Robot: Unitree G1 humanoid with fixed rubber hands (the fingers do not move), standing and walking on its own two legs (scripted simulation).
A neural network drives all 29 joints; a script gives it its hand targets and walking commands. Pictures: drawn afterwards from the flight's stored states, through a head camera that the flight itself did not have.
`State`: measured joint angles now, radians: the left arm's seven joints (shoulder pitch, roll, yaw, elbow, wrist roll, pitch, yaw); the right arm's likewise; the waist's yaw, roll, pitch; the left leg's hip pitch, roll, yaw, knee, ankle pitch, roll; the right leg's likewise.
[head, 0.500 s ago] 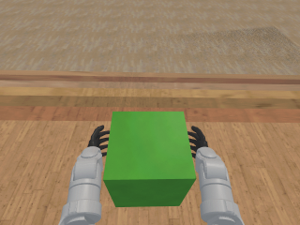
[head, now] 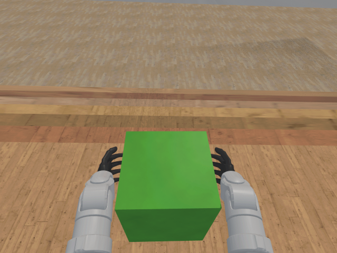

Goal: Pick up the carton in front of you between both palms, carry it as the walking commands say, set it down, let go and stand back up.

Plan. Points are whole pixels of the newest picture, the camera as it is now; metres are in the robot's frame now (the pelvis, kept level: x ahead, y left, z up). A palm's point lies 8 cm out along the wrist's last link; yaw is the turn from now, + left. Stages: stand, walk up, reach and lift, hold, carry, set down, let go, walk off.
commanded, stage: reach and lift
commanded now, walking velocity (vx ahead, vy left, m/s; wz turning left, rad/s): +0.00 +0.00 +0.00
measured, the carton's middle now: (166, 188) +0.29 +0.00 -0.04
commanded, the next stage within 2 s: hold in 0.10 s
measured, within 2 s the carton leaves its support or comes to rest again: neither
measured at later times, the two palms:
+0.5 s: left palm (102, 179) +0.27 +0.15 +0.04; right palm (229, 180) +0.27 -0.15 +0.04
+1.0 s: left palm (103, 176) +0.28 +0.15 +0.04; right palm (229, 177) +0.27 -0.15 +0.05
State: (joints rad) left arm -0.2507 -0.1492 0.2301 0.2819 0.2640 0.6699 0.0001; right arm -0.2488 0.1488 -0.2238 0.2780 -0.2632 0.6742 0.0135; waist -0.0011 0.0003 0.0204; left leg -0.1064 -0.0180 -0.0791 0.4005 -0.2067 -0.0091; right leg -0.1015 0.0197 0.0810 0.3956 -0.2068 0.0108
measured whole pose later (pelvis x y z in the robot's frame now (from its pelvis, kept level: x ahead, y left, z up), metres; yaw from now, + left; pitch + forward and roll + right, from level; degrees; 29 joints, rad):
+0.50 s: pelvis -0.01 +0.00 +0.00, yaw +0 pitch -8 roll +0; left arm -0.25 -0.15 0.22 0.22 0.26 0.76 0.00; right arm -0.25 0.15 -0.21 0.21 -0.25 0.76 0.01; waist 0.00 0.00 0.04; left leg -0.07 -0.02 -0.08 0.40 -0.19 -0.01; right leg -0.06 0.02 0.08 0.39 -0.19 0.01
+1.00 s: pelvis -0.01 +0.00 +0.00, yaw +0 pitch -8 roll +0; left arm -0.23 -0.15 0.20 0.20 0.26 0.76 0.00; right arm -0.23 0.15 -0.20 0.19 -0.26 0.77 0.01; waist 0.00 0.00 0.04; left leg -0.05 -0.02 -0.08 0.38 -0.19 -0.01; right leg -0.05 0.02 0.08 0.37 -0.19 0.01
